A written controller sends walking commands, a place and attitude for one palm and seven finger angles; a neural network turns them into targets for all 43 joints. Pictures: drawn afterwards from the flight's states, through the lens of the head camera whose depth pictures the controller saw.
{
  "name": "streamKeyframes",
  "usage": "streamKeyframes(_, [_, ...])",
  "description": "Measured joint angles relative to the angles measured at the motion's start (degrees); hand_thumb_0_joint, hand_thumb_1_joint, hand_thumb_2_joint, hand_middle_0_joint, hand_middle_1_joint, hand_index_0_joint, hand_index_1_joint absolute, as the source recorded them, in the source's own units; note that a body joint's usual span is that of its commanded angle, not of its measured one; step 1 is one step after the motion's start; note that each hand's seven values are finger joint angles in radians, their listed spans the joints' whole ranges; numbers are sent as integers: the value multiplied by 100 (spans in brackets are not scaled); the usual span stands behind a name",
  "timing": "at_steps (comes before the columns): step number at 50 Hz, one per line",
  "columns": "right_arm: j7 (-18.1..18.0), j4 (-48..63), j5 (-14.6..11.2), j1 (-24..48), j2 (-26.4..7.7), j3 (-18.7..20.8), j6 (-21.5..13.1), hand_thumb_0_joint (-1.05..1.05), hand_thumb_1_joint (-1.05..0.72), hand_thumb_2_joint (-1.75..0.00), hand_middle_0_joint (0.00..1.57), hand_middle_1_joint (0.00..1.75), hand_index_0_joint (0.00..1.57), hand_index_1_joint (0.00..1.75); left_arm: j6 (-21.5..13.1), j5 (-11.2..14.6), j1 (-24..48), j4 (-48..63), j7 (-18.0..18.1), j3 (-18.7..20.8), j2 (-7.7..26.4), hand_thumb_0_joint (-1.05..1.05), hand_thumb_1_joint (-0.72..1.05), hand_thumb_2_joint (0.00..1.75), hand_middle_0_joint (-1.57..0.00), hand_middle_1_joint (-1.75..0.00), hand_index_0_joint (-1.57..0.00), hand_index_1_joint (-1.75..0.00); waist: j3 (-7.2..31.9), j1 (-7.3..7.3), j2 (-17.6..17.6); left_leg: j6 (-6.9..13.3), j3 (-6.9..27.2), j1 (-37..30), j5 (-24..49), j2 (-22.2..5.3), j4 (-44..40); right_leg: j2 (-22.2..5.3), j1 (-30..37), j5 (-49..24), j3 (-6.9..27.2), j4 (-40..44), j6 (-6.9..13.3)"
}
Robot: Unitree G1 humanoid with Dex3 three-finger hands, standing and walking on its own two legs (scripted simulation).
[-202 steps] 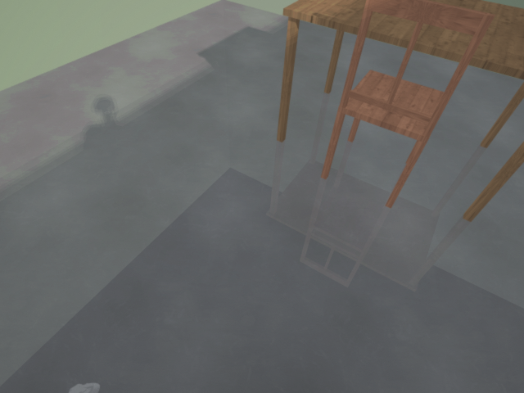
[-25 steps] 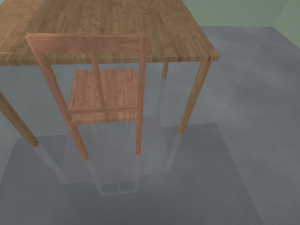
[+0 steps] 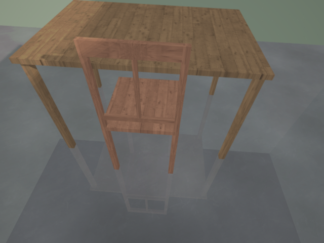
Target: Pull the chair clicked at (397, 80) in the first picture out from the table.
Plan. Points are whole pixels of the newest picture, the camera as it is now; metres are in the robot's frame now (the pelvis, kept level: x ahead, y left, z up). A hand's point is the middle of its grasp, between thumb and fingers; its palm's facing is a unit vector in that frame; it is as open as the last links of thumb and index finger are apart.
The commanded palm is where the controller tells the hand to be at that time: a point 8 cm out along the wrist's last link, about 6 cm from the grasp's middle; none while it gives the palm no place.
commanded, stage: take the last steps up to it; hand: left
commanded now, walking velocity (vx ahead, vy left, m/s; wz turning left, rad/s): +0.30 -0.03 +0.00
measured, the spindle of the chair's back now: (137, 91) +0.70 +0.16 -0.07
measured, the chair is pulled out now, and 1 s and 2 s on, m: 0.00 0.00 0.00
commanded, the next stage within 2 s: come to a stop and stand still in 0.64 s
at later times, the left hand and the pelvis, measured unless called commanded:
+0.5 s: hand out of the picture +0.15 +0.15 -0.18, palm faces +0.06 -0.98 -0.19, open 7.4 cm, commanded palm none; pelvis +0.12 -0.03 -0.01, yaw +0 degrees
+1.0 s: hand (115, 205) +0.26 +0.17 -0.18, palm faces +0.04 -0.99 -0.17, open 7.4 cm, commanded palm none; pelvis +0.24 -0.01 +0.01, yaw -1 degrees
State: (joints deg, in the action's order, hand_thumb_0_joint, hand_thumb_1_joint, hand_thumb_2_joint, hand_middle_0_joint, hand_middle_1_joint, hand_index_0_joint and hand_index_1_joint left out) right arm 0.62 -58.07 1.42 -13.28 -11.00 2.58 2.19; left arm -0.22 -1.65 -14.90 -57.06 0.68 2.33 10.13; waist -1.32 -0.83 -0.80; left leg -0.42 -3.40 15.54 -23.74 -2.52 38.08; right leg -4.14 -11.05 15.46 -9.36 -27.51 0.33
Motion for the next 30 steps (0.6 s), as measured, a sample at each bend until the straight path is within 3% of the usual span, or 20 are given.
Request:
streamKeyframes(2, [-11, 35, 15, -65, -5, -38, -136, 1, -91, -89, 20, 30, 20, 30, 32, 37, -184, -110, -35, 13, 37, 1, 90, 90, -20, -30, -20, -30, 94, -11, 25, 95, 6, -350, 312, -32, -773, 15, -116, 197, -59, -285, -57])
streamKeyframes(5, [-51, 27, 49, -147, 152, -91, -252, 1, -91, -89, 20, 30, 20, 30, 176, 16, -389, -328, -79, 65, 166, 1, 90, 90, -20, -30, -20, -29, 124, -6, -187, 132, -91, -411, 512, 47, -714, 28, -587, 1015, 262, -1471, -4])
streamKeyframes(8, [-109, -3, 34, -369, 267, -141, -341, 0, -90, -89, 20, 30, 20, 30, 210, -9, -466, -455, -155, 98, 221, 1, 91, 90, -20, -30, -20, -29, 119, 58, -233, 130, -118, -733, 594, 77, -1168, 70, -1184, 807, 466, -2622, 19])
streamKeyframes(10, [-136, -104, 11, -507, 312, -166, -377, 0, -90, -89, 20, 30, 20, 30, 167, 1, -448, -456, -190, 101, 220, 1, 91, 90, -20, -30, -20, -29, 77, 59, -222, 99, -123, -958, 724, 98, -1512, 20, -1446, 516, 518, -2799, -17])
streamKeyframes(16, [-130, -440, 14, -771, 337, -132, -362, 0, -90, -89, 20, 30, 20, 30, 99, 29, -243, -355, -212, 85, 82, 1, 91, 90, -20, -30, -19, -29, -68, 98, -61, -8, -165, -1376, 601, 60, -1795, -100, -1474, 236, 480, -1628, -69])
streamKeyframes(20, [-115, -579, 0, -909, 320, -95, -317, 1, -90, -89, 20, 30, 20, 30, -69, 8, -126, -251, -213, 92, 31, 1, 91, 90, -20, -30, -19, -29, -123, 140, 9, -123, -165, -1306, -42, -57, -1045, 11, -958, -207, 369, -594, 33])
streamKeyframes(23, [-93, -668, -50, -791, 233, -73, -229, 1, -90, -89, 20, 30, 20, 30, -237, 29, 19, -243, -147, 78, -105, 1, 91, 90, -20, -30, -20, -29, -230, 98, 218, 159, 107, -456, -580, -170, 1017, 157, -907, -62, 182, -891, 158])
streamKeyframes(25, [-76, -649, -43, -649, 188, -44, -183, 1, -90, -89, 20, 30, 20, 30, -251, 38, -7, -251, -68, 73, -166, 1, 91, 90, -20, -30, -20, -29, -196, 58, 231, 248, 146, 165, -389, -144, 2091, 222, -666, 25, 112, -639, 190])
streamKeyframes(27, [-66, -543, -21, -476, 144, -19, -191, 1, -91, -89, 20, 30, 20, 30, -251, 21, -86, -304, -7, 54, -212, 1, 92, 90, -20, -30, -20, -29, -123, 63, 214, 229, 65, 631, -73, -179, 2370, 274, -407, -81, 74, -244, 159])
streamKeyframes(30, [-63, -315, -20, -209, 132, -4, -252, 1, -91, -89, 20, 30, 20, 30, -247, -6, -205, -425, 19, 3, -260, 1, 92, 90, -20, -30, -20, -29, -24, 105, 140, 141, -101, 951, 206, -227, 1712, 309, -79, -172, 48, 225, 154])
